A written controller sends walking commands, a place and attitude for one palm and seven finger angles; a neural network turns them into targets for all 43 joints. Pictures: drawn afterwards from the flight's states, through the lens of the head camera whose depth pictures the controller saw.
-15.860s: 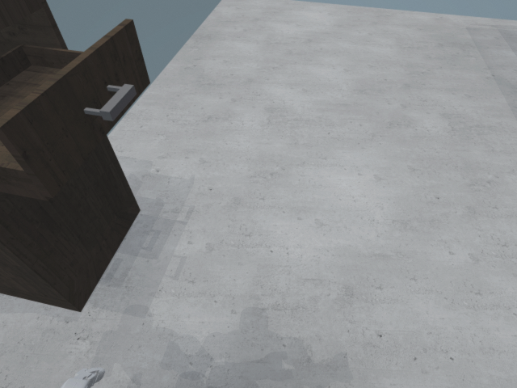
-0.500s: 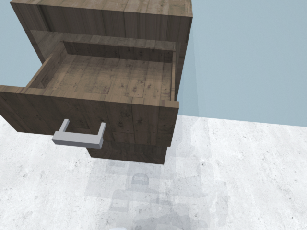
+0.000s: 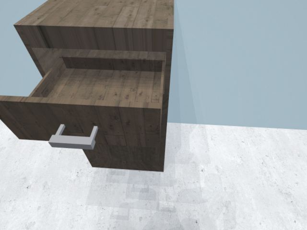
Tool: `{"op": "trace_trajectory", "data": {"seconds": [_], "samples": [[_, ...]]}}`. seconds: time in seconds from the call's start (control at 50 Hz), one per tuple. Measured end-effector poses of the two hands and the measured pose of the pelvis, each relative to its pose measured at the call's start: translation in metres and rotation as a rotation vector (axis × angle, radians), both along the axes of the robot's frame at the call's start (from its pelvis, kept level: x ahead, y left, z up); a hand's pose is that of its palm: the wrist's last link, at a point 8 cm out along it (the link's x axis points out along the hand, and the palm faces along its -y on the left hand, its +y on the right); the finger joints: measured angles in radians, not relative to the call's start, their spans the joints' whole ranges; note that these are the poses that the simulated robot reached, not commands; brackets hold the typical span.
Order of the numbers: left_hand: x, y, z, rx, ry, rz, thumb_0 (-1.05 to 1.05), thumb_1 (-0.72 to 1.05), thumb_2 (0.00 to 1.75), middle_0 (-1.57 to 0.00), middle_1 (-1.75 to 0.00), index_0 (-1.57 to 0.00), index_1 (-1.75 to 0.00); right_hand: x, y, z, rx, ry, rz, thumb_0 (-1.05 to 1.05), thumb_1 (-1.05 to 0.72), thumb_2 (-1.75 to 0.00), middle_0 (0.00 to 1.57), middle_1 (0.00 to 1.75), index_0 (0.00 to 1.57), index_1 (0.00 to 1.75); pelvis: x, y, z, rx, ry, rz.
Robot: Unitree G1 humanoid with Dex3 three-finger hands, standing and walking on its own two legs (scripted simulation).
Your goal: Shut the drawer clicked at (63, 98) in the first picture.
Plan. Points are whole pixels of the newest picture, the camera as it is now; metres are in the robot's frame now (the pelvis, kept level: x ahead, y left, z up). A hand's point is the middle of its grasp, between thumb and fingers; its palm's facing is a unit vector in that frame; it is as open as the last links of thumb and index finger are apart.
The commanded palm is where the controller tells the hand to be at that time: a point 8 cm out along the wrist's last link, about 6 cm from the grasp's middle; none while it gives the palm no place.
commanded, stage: come to a stop and stand still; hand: left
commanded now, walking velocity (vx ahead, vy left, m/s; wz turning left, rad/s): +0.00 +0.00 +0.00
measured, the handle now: (75, 135) +0.34 +0.24 +0.06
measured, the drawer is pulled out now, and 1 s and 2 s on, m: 0.26 0.26 0.26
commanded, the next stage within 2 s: look again from close up in 0.50 s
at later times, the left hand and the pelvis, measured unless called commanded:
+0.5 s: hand out of the picture +0.00 +0.14 -0.17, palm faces +0.05 -0.98 -0.17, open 7.4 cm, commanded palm none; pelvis +0.02 -0.01 +0.00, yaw +0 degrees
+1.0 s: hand out of the picture +0.05 +0.21 -0.18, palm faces -0.02 -0.97 -0.23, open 7.4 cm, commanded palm none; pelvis +0.03 +0.03 -0.01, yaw -2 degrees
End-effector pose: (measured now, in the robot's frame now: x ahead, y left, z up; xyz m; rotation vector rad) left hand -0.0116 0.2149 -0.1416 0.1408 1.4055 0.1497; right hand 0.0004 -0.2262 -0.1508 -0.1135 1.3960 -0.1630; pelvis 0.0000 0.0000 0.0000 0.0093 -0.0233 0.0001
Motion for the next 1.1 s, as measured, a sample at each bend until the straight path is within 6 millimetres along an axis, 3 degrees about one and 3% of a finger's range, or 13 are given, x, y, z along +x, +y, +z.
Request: {"op": "trace_trajectory", "data": {"seconds": [0.12,0.22,0.38,0.64,0.82,0.96,1.1], "samples": [[-0.005,-0.014,-0.003,-0.025,0.023,0.011,0.01,0.91,0.90,-0.20,-0.30,-0.20,-0.30,-0.023,0.002,0.001,0.010,0.080,-0.007,0.00,-0.91,-0.90,0.20,0.30,0.20,0.30,0.003,-0.006,0.001,-0.002,-0.001,0.003],[-0.004,-0.020,-0.004,-0.032,0.034,0.017,0.01,0.91,0.90,-0.20,-0.30,-0.20,-0.30,-0.028,0.008,0.000,0.026,0.103,-0.015,0.01,-0.91,-0.90,0.20,0.30,0.20,0.30,0.007,-0.010,0.001,-0.001,0.002,0.004],[0.003,-0.022,-0.004,-0.023,0.031,0.024,0.01,0.91,0.90,-0.20,-0.30,-0.20,-0.30,-0.009,0.014,-0.002,0.043,0.072,-0.014,0.01,-0.91,-0.90,0.20,0.30,0.20,0.30,0.016,-0.012,0.000,0.003,0.003,0.000],[0.013,-0.020,-0.002,-0.002,0.020,0.018,0.01,0.91,0.90,-0.20,-0.30,-0.20,-0.30,0.025,-0.003,-0.001,0.001,0.024,0.008,0.02,-0.93,-0.90,0.20,0.30,0.20,0.30,0.027,-0.010,-0.001,-0.003,0.018,-0.009],[0.030,0.013,-0.014,0.007,-0.004,-0.044,0.01,0.91,0.90,-0.20,-0.30,-0.20,-0.30,0.063,0.007,0.003,-0.044,-0.138,0.005,0.01,-0.92,-0.90,0.20,0.30,0.20,0.30,0.029,0.012,-0.011,-0.013,0.017,-0.037],[0.057,0.041,-0.008,0.037,-0.080,-0.055,0.01,0.91,0.90,-0.20,-0.30,-0.20,-0.30,0.071,0.025,0.005,-0.035,-0.145,0.039,0.00,-0.93,-0.90,0.20,0.30,0.20,0.30,0.028,0.026,-0.009,-0.016,0.018,-0.036],[0.068,0.057,-0.003,0.049,-0.084,-0.081,0.01,0.91,0.90,-0.20,-0.30,-0.20,-0.30,0.066,0.033,0.008,-0.031,-0.129,0.038,0.00,-0.92,-0.90,0.20,0.30,0.20,0.30,0.029,0.035,-0.005,-0.007,0.028,-0.045]]}}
